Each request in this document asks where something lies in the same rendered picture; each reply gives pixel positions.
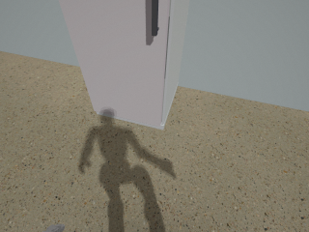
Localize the fridge door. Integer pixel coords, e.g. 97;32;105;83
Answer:
59;0;170;127

